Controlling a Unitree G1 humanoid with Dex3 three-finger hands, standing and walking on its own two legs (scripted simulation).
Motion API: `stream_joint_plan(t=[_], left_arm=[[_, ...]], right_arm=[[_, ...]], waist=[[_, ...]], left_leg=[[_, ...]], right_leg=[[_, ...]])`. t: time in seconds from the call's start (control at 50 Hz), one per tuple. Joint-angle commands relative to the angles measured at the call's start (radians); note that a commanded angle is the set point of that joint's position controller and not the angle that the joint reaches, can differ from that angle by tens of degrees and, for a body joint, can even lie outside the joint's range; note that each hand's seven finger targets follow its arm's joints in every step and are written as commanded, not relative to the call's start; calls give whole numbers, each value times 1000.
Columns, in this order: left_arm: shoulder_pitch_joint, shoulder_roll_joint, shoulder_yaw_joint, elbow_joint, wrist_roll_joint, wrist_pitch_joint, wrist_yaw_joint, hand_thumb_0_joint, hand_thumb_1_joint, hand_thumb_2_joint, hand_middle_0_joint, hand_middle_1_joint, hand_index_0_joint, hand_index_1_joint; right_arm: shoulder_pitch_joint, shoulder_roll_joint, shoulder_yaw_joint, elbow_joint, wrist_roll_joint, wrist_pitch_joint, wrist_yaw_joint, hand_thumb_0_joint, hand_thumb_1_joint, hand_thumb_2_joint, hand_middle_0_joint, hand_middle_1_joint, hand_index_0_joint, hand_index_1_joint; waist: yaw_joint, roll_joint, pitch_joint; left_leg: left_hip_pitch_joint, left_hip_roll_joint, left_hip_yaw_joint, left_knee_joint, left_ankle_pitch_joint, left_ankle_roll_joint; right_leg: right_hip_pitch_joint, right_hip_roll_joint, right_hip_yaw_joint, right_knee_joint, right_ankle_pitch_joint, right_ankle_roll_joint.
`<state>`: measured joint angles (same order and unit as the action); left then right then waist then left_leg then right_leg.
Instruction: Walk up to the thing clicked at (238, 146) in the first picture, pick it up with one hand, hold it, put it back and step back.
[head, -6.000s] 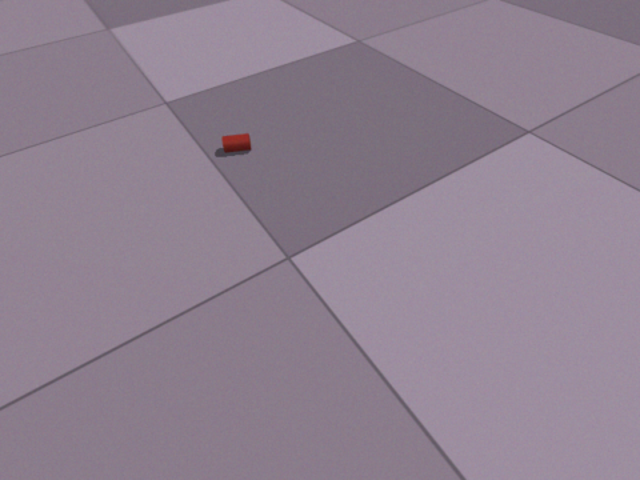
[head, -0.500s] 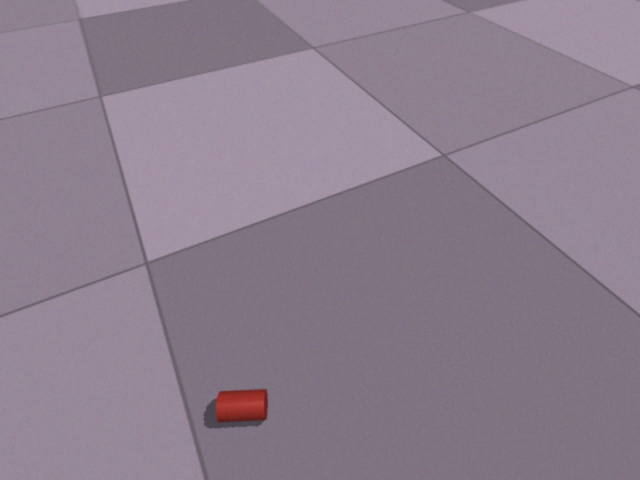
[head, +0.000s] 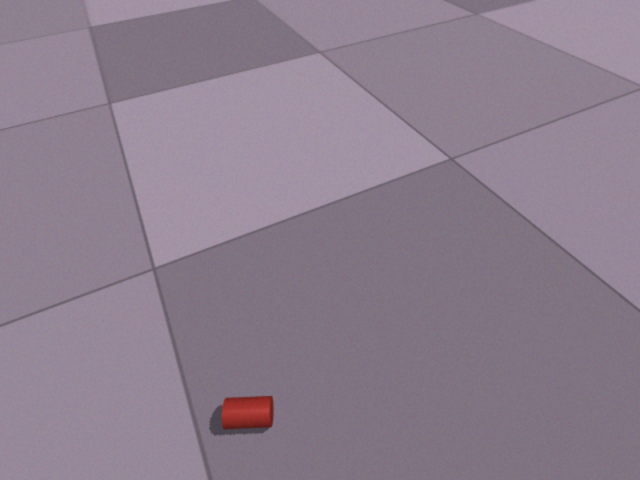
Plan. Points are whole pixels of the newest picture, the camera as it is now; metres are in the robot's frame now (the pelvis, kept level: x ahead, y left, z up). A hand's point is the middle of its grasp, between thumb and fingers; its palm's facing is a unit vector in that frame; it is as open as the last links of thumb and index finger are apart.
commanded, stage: walk up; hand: left
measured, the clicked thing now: (248, 412) +0.43 +0.27 -0.74
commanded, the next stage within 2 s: stand in 0.42 s
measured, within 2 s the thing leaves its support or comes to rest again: neither
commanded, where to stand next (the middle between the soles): +0.05 +0.00 m, yaw +1 degrees
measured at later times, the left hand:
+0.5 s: hand out of the picture +0.09 +0.25 -0.16, palm faces -0.02 -0.94 -0.34, open 7.4 cm
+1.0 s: hand out of the picture +0.08 +0.24 -0.16, palm faces -0.02 -0.94 -0.33, open 7.4 cm
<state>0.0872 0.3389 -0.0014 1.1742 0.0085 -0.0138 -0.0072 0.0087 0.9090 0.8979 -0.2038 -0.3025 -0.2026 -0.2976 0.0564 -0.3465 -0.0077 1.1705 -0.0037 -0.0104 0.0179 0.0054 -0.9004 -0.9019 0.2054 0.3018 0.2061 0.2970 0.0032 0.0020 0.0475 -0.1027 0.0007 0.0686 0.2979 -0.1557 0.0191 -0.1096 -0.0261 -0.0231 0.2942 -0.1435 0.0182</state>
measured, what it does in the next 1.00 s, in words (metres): stands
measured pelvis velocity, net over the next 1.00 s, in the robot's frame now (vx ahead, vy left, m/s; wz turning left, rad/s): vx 0.01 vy -0.01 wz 0.01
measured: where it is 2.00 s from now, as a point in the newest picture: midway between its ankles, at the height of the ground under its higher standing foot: outside the picture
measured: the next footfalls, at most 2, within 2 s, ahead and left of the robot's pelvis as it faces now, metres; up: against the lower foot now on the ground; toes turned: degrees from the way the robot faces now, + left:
none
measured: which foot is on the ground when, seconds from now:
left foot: down 0.00-1.00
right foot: down 0.00-1.00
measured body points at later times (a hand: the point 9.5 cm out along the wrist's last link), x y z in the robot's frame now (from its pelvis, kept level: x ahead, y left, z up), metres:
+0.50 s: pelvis +0.01 +0.00 +0.00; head +0.01 +0.00 +0.45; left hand +0.09 +0.30 -0.13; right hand +0.08 -0.30 -0.13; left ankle +0.01 +0.10 -0.75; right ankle +0.01 -0.13 -0.75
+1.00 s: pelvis +0.01 -0.01 +0.00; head +0.01 -0.01 +0.45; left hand +0.08 +0.29 -0.13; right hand +0.09 -0.31 -0.13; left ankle +0.01 +0.10 -0.75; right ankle +0.01 -0.13 -0.75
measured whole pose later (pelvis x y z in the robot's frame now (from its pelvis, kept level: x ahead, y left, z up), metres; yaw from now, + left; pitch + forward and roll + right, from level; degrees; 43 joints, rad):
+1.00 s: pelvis +0.01 -0.01 +0.00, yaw +1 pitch -2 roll +0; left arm 0.12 0.35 -0.01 1.14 0.01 -0.01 0.00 0.01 0.91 0.90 -0.20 -0.30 -0.20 -0.30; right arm 0.09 -0.35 0.00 1.16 -0.01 -0.01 0.01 0.01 -0.90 -0.90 0.20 0.30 0.21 0.30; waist -0.01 0.00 0.04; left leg -0.09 0.01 0.05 0.29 -0.16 0.00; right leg -0.10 -0.01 -0.04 0.29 -0.16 0.00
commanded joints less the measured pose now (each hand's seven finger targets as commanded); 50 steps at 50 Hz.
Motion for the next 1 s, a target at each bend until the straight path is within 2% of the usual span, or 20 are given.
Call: stream_joint_plan(t=[0.0,0.38,0.4,0.44,0.5,0.7,0.98], left_arm=[[-45,213,38,-60,1,-21,18,0,900,900,-200,-300,-200,-300],[-57,211,43,-76,2,-16,16,0,900,900,-200,-300,-200,-300],[-47,213,38,-81,-2,-16,17,0,900,900,-200,-300,-200,-300],[-51,211,38,-83,-1,-16,18,0,900,900,-200,-300,-200,-300],[-42,213,36,-83,0,-19,19,0,900,900,-200,-300,-200,-300],[-25,219,34,-88,1,-17,17,0,900,900,-200,-300,-200,-300],[-13,220,30,-95,-1,-23,19,0,900,900,-200,-300,-200,-300]], right_arm=[[-46,-211,-43,-56,-4,-19,-18,0,-900,-900,200,300,200,300],[-13,-214,-42,-63,-4,-22,-21,0,-900,-900,200,300,200,300],[-22,-205,-37,-67,-6,-23,-24,0,-900,-900,200,300,200,300],[-19,-212,-38,-66,-6,-25,-26,0,-900,-900,200,300,200,300],[-20,-206,-35,-65,-5,-24,-25,0,-900,-900,200,300,200,300],[-13,-206,-32,-68,-5,-22,-23,0,-900,-900,200,300,200,300],[-10,-206,-30,-73,-6,-22,-22,0,-900,-900,200,300,200,300]], waist=[[-6,5,-77],[-10,1,-81],[-7,-14,-93],[-11,-2,-101],[-10,-15,-89],[-12,-2,-65],[-10,0,-76]], left_leg=[[22,138,-126,-57,71,1],[16,137,-129,-56,76,4],[26,154,-134,-61,117,-2],[41,156,-133,-54,152,-3],[39,154,-133,-53,167,-5],[23,145,-130,-62,67,-8],[32,149,-133,-42,120,-5]], right_leg=[[-4,-106,97,-42,95,-24],[14,-103,97,-35,93,-28],[14,-113,96,-28,86,-34],[15,-114,98,-26,104,-36],[15,-115,94,-32,127,-31],[-9,-114,101,-54,42,-33],[5,-117,98,-47,107,-35]])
